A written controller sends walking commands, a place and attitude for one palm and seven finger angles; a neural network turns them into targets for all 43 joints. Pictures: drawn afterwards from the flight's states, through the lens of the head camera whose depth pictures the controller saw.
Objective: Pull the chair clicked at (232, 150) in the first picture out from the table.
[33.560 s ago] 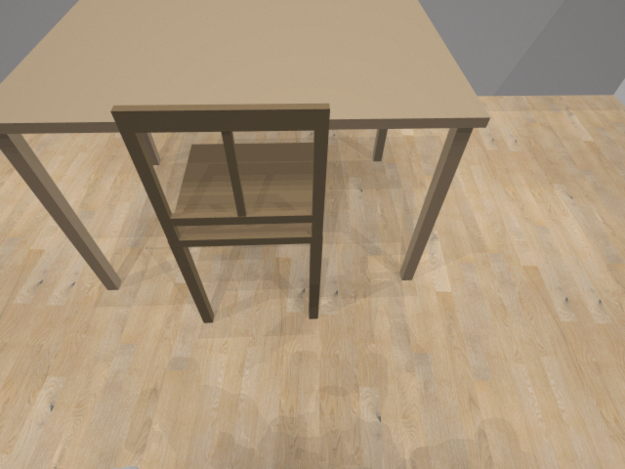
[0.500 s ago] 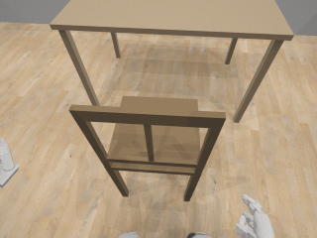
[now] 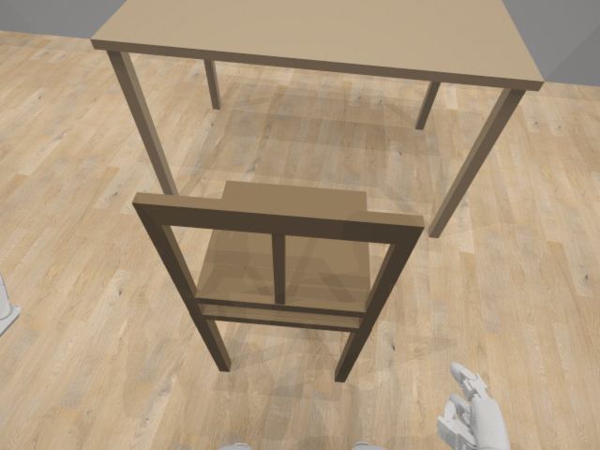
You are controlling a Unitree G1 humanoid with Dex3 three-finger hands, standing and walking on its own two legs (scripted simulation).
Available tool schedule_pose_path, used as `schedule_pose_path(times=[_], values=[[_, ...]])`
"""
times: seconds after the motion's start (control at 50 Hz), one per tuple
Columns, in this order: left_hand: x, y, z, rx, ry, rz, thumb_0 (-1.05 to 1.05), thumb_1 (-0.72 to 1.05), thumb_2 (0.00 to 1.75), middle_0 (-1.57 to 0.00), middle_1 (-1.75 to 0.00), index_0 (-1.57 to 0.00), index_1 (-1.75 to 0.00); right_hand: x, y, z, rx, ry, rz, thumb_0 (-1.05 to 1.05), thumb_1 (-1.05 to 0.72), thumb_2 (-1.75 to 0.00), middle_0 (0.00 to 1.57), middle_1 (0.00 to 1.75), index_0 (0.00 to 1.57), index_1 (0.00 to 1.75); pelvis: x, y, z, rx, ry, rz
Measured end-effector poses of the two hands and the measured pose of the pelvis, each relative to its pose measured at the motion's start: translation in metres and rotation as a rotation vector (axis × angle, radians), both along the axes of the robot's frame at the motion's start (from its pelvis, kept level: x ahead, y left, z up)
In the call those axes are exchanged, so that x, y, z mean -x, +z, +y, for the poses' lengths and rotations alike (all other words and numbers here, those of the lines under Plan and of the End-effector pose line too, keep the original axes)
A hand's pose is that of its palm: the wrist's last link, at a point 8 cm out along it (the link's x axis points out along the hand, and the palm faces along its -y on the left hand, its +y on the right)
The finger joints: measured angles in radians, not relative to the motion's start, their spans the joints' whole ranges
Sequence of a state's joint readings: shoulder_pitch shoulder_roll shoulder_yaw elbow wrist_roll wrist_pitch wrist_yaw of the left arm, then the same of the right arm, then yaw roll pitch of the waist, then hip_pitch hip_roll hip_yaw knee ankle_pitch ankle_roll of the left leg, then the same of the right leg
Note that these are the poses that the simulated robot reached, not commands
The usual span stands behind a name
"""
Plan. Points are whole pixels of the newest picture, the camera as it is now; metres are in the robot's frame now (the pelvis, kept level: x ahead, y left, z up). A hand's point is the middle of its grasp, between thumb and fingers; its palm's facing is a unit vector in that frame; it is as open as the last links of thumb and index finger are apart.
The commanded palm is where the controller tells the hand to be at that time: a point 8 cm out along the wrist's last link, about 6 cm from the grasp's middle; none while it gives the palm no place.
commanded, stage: step back with the hand held close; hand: left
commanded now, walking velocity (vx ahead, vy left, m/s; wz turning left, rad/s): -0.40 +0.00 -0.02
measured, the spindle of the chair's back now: (279, 270) +0.41 +0.06 -0.09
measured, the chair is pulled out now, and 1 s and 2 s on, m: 0.48 0.48 0.48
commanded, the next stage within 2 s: stop stepping back and stand still in 0.42 s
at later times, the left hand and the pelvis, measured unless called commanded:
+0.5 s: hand (7, 433) +0.12 +0.22 +0.17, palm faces +0.33 -0.80 -0.51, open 7.4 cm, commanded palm +0.05 +0.28 +0.18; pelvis -0.09 -0.02 +0.00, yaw -1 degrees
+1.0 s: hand out of the picture +0.02 +0.23 +0.19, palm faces +0.43 -0.76 -0.49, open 7.4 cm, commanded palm -0.03 +0.28 +0.18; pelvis -0.16 -0.02 +0.00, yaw +1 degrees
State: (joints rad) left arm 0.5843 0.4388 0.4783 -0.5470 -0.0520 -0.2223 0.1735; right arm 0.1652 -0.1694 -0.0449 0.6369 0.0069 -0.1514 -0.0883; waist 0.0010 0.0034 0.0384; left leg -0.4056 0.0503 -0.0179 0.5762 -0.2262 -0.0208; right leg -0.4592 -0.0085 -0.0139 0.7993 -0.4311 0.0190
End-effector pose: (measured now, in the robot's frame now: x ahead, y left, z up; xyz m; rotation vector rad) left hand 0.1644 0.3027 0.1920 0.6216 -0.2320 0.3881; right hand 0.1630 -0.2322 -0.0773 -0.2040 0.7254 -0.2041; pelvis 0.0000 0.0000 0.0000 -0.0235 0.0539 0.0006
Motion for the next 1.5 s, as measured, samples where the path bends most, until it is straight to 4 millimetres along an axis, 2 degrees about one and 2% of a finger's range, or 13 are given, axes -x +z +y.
schedule_pose_path(times=[0.18,0.34,0.42,0.54,0.6,0.76,0.88,0.96,1.04,1.16,1.24,1.42,1.5], values=[[0.017,0.012,-0.038,-0.007,-0.113,-0.013,0.01,0.89,0.90,-0.21,-0.30,-0.21,-0.30,0.025,-0.012,-0.002,-0.051,0.053,0.033,0.01,-0.90,-0.89,0.20,0.30,0.20,0.30,0.024,0.002,-0.011,0.007,-0.017,-0.006],[0.039,-0.001,-0.012,-0.062,-0.103,0.037,0.01,0.89,0.90,-0.21,-0.30,-0.22,-0.30,0.053,-0.005,-0.014,0.010,-0.036,0.033,0.01,-0.90,-0.89,0.20,0.30,0.20,0.30,0.053,-0.003,-0.003,-0.042,-0.002,-0.004],[0.060,-0.013,-0.016,0.012,-0.082,0.071,0.01,0.89,0.90,-0.21,-0.30,-0.21,-0.30,0.072,0.002,-0.010,-0.010,-0.012,0.013,0.01,-0.91,-0.89,0.20,0.30,0.20,0.30,0.072,0.002,-0.010,-0.037,-0.030,-0.027],[0.098,0.015,-0.054,-0.045,-0.143,-0.041,0.02,0.89,0.90,-0.21,-0.30,-0.21,-0.30,0.103,-0.008,-0.013,-0.057,0.054,-0.024,0.01,-0.90,-0.89,0.20,0.30,0.20,0.30,0.101,-0.005,-0.026,-0.015,-0.022,-0.050],[0.115,0.024,-0.060,-0.098,-0.139,-0.046,0.01,0.89,0.90,-0.21,-0.30,-0.21,-0.30,0.122,-0.017,-0.022,-0.082,0.032,-0.001,0.01,-0.90,-0.89,0.20,0.30,0.20,0.30,0.118,-0.006,-0.033,0.001,-0.015,-0.063],[0.146,-0.015,-0.029,0.049,0.037,0.101,0.01,0.89,0.90,-0.21,-0.30,-0.21,-0.30,0.180,-0.006,-0.054,-0.022,-0.079,0.046,0.01,-0.90,-0.89,0.20,0.30,0.20,0.30,0.140,0.003,-0.032,-0.060,-0.022,-0.042],[0.169,-0.025,-0.031,0.123,-0.010,0.019,0.01,0.89,0.90,-0.21,-0.30,-0.21,-0.30,0.207,0.010,-0.060,0.084,-0.060,0.030,0.01,-0.91,-0.89,0.20,0.30,0.20,0.30,0.158,0.000,-0.023,-0.056,-0.008,-0.078],[0.179,0.000,-0.035,0.059,-0.044,-0.039,0.02,0.89,0.90,-0.21,-0.30,-0.21,-0.30,0.210,0.011,-0.049,0.032,-0.057,-0.022,0.01,-0.91,-0.89,0.20,0.30,0.20,0.30,0.159,0.003,-0.020,-0.027,0.010,-0.083],[0.185,0.021,-0.028,-0.036,-0.037,-0.128,0.01,0.89,0.90,-0.21,-0.30,-0.21,-0.30,0.205,-0.007,-0.035,-0.025,-0.014,-0.001,0.01,-0.90,-0.89,0.20,0.30,0.20,0.30,0.166,-0.005,-0.020,-0.008,0.023,-0.092],[0.187,-0.012,-0.001,0.087,0.041,-0.003,0.01,0.89,0.90,-0.21,-0.30,-0.21,-0.30,0.208,-0.009,-0.014,-0.061,-0.023,0.038,0.01,-0.90,-0.89,0.20,0.30,0.20,0.30,0.172,0.000,-0.009,-0.009,0.002,-0.086],[0.186,-0.036,-0.001,0.157,0.054,0.091,0.01,0.89,0.90,-0.20,-0.30,-0.21,-0.30,0.208,-0.002,-0.002,-0.043,-0.007,0.031,0.01,-0.90,-0.89,0.20,0.30,0.20,0.30,0.169,0.004,-0.002,-0.019,-0.010,-0.080],[0.165,0.005,-0.008,0.063,-0.049,-0.041,0.01,0.89,0.90,-0.21,-0.30,-0.21,-0.30,0.180,0.009,0.010,-0.032,0.041,0.010,0.01,-0.90,-0.89,0.20,0.30,0.20,0.30,0.161,0.007,0.003,-0.004,-0.007,-0.074],[0.155,0.002,0.002,0.048,-0.035,-0.002,0.01,0.89,0.90,-0.21,-0.30,-0.21,-0.30,0.165,0.014,0.008,-0.036,0.015,-0.015,0.01,-0.90,-0.89,0.20,0.30,0.20,0.30,0.153,0.009,0.007,-0.002,-0.012,-0.063]])
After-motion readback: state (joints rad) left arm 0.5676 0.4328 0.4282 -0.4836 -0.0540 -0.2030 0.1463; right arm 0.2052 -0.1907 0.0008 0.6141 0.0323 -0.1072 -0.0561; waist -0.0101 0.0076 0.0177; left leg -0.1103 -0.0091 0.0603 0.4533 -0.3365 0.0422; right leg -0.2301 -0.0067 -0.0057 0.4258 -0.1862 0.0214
